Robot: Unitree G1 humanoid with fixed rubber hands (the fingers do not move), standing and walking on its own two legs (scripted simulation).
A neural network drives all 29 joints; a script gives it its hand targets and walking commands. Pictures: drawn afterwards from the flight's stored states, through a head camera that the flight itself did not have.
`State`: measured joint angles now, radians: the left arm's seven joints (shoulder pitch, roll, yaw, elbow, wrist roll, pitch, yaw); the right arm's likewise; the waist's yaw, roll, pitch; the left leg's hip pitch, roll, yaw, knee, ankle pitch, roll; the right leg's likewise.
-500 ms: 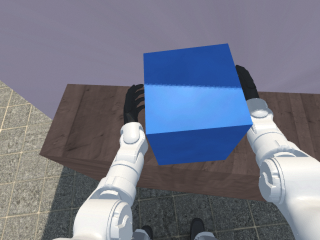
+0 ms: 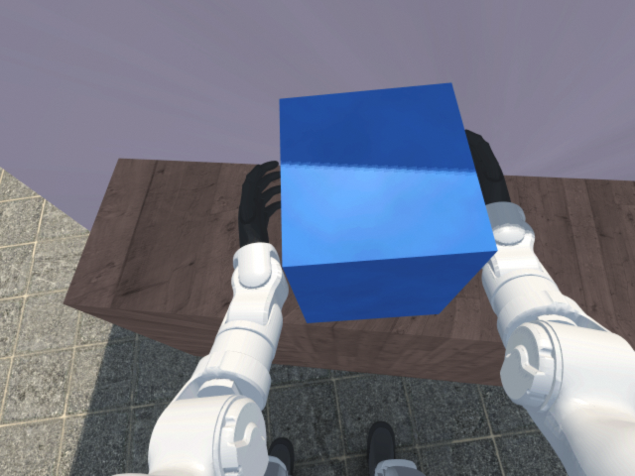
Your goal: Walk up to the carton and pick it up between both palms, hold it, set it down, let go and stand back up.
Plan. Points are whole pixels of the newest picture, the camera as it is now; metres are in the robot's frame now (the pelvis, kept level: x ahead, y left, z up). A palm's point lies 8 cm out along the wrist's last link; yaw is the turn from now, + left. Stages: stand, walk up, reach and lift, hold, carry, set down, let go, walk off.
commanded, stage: reach and lift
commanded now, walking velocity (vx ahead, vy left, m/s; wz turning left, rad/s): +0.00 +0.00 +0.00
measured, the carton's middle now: (369, 219) +0.44 +0.00 -0.03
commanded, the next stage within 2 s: none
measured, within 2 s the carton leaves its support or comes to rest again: leaves its support in 0.90 s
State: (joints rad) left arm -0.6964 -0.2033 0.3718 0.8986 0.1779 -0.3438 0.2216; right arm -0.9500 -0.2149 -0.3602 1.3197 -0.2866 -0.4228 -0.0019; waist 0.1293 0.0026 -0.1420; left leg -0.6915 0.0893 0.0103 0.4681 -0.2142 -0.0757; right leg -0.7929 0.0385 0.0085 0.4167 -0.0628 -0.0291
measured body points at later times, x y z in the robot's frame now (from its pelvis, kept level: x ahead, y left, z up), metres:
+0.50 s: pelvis -0.01 +0.00 +0.00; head +0.13 -0.01 +0.43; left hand +0.40 +0.15 +0.00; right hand +0.47 -0.14 +0.01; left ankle -0.03 +0.17 -0.73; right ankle +0.05 -0.09 -0.73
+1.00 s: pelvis -0.02 +0.00 +0.00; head +0.09 -0.01 +0.44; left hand +0.38 +0.14 +0.01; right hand +0.44 -0.15 +0.02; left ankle -0.03 +0.17 -0.73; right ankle +0.05 -0.09 -0.73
